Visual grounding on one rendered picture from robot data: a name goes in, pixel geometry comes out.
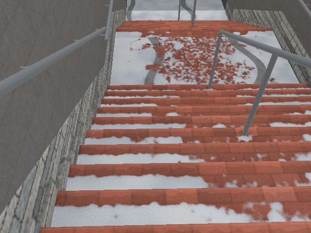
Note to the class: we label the stairs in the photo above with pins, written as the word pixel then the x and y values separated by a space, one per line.
pixel 171 158
pixel 151 24

